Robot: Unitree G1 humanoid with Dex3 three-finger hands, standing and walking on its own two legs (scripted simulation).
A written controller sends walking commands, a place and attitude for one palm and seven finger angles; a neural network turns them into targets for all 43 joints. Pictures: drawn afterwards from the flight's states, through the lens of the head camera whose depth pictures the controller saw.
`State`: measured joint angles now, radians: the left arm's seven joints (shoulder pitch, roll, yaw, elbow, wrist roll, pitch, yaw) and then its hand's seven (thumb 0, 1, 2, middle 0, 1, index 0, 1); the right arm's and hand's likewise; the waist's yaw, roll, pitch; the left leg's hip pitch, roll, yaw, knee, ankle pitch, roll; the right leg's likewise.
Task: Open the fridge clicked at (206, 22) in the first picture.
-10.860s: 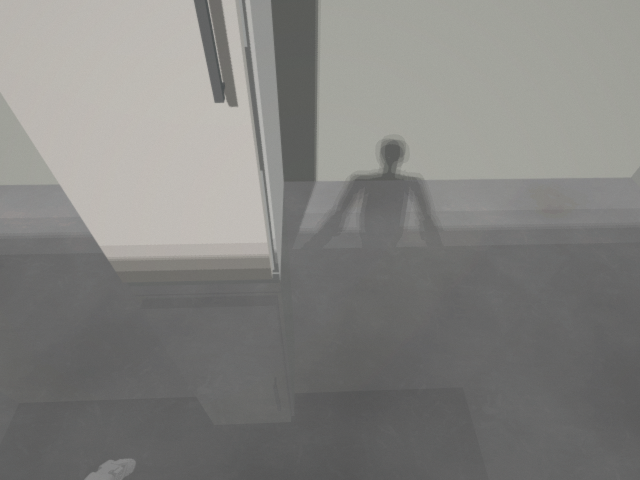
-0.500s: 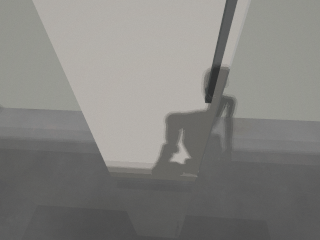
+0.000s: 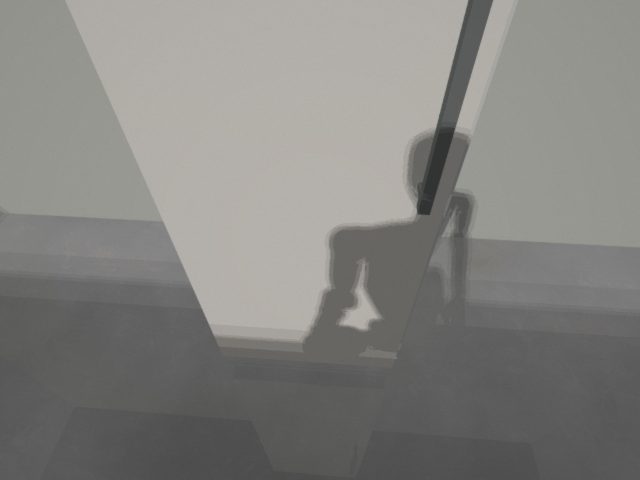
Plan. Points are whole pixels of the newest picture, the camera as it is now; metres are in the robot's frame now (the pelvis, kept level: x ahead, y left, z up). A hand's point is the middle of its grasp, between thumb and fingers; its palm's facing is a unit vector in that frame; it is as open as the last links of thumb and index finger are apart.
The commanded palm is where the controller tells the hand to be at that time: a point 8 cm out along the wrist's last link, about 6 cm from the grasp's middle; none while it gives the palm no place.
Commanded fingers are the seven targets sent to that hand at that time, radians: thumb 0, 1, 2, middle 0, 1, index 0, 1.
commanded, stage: raise the hand to about handle height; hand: right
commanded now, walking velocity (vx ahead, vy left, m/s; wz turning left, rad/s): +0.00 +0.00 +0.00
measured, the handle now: (449, 96) +0.53 -0.13 +0.23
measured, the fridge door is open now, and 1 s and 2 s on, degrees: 0 0 0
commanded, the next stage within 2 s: none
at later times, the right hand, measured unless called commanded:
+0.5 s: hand out of the picture +0.14 -0.19 -0.01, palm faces +0.17 +0.99 -0.03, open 8.9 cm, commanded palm +0.13 -0.24 +0.01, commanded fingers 0.00 -0.32 -0.65 0.24 0.68 0.24 0.68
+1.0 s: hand (563, 393) +0.21 -0.22 +0.09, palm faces +0.07 +1.00 -0.06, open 11.9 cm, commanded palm +0.17 -0.27 +0.11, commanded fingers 0.00 0.27 -0.40 0.28 1.05 0.28 1.05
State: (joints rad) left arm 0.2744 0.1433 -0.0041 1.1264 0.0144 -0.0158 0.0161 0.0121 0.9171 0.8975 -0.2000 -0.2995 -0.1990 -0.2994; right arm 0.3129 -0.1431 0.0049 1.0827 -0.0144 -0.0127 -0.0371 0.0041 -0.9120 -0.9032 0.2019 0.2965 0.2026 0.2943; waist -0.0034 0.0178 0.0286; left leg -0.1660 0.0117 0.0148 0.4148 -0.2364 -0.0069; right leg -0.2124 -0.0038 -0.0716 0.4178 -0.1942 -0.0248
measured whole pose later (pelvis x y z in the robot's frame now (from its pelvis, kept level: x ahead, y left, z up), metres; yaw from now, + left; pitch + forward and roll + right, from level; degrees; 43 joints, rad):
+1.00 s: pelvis +0.00 +0.01 -0.02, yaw -2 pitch +2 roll +1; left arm 0.29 0.28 -0.02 0.64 -0.05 -0.30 0.07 0.02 0.90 0.90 -0.20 -0.30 -0.20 -0.30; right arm 0.32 -0.32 -0.33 -0.10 0.37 -0.13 0.36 0.00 0.04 -0.50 0.27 0.90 0.27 0.90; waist -0.03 -0.04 -0.06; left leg -0.34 -0.01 0.07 0.68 -0.38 0.02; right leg -0.42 -0.03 -0.01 0.72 -0.33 -0.01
